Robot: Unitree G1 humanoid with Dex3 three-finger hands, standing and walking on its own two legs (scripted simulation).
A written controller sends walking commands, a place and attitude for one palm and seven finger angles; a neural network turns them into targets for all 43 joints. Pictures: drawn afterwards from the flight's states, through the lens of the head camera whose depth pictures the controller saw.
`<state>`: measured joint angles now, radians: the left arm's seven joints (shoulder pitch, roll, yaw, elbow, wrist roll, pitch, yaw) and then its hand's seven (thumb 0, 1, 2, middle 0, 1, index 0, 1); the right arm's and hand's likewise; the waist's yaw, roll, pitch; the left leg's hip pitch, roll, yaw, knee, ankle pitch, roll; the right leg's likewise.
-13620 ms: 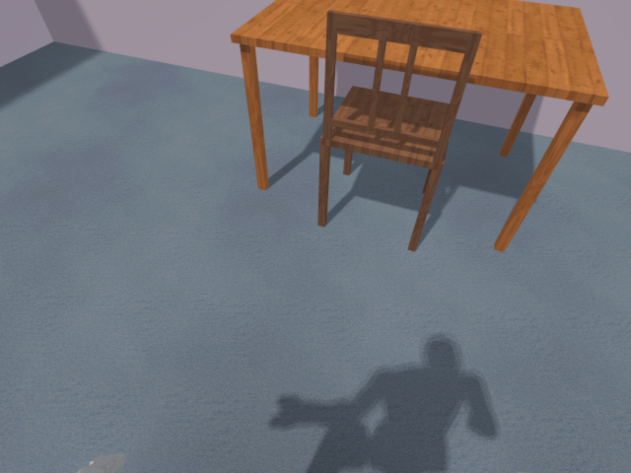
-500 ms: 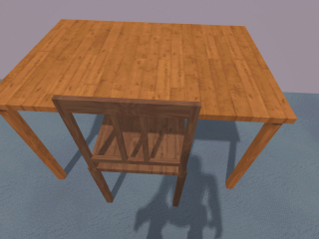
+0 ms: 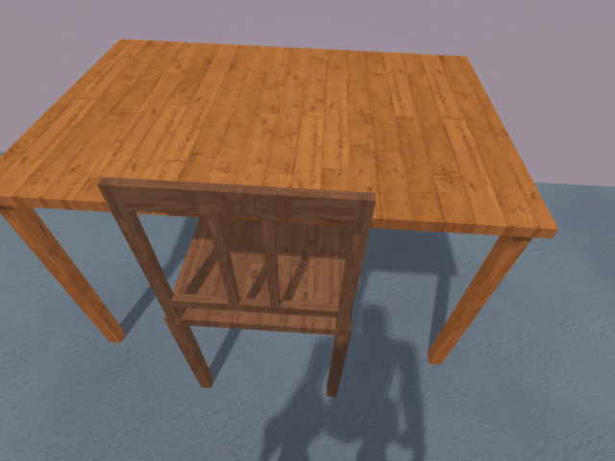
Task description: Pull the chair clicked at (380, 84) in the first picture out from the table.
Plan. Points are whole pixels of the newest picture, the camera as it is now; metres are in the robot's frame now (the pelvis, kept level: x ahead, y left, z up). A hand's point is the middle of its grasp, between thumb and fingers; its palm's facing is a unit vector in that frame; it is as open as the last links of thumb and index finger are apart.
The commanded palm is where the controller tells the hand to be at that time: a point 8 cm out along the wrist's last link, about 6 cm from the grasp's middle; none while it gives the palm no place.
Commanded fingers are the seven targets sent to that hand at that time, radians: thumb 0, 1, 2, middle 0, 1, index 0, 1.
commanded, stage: come to a stop and stand still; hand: left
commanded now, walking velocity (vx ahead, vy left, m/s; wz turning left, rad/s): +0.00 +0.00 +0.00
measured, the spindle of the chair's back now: (225, 262) +0.47 +0.19 -0.09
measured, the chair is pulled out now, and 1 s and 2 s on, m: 0.00 0.00 0.00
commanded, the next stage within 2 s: look again from close up in 0.42 s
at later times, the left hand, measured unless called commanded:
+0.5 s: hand out of the picture -0.03 +0.15 -0.18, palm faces +0.03 -0.99 -0.16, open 7.4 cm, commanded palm none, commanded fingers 0.00 0.90 0.90 -0.20 -0.30 -0.20 -0.30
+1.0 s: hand out of the picture -0.03 +0.14 -0.18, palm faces +0.03 -0.99 -0.16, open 7.4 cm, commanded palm none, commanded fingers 0.00 0.90 0.90 -0.20 -0.30 -0.20 -0.30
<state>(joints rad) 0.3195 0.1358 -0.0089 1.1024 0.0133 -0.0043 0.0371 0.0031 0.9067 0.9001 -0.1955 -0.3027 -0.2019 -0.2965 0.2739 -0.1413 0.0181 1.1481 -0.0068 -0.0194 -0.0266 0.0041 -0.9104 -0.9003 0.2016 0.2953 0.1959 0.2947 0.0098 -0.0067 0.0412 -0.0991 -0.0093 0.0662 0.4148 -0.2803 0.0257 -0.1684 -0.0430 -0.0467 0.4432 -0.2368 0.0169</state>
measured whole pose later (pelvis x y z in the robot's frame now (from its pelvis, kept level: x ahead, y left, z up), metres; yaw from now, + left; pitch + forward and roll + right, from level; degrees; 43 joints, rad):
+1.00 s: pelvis -0.02 -0.01 +0.00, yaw +0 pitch -2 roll +0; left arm 0.34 0.12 -0.01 1.09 0.01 -0.01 0.04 0.00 0.91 0.90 -0.19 -0.30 -0.20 -0.30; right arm 0.31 -0.10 0.01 1.16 0.00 -0.02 -0.03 0.00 -0.91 -0.90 0.20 0.30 0.20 0.29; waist 0.01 -0.01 0.03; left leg -0.14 0.01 0.07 0.42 -0.26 0.01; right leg -0.20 -0.02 -0.04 0.44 -0.21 0.00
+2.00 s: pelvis +0.04 +0.02 -0.01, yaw +0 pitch -1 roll +0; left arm 0.25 0.14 0.00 1.08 0.01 -0.01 0.05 0.00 0.91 0.90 -0.19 -0.30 -0.20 -0.30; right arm 0.29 -0.17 0.02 1.08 -0.02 -0.02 -0.04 0.02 -0.93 -0.90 0.20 0.30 0.20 0.29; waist -0.01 0.05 0.03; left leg -0.11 -0.03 0.08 0.52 -0.40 0.05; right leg -0.19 -0.07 -0.03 0.57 -0.36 0.04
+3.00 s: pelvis +0.00 -0.03 +0.00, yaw -1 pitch -1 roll +0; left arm 0.30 0.14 -0.01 1.10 0.01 -0.01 0.03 0.00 0.91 0.90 -0.20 -0.30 -0.20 -0.30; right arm 0.28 -0.14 0.02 1.15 -0.01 -0.01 -0.03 0.00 -0.91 -0.90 0.20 0.30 0.20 0.29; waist 0.00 0.01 0.04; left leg -0.10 0.03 0.07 0.40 -0.27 -0.02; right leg -0.18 0.00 -0.05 0.44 -0.24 -0.03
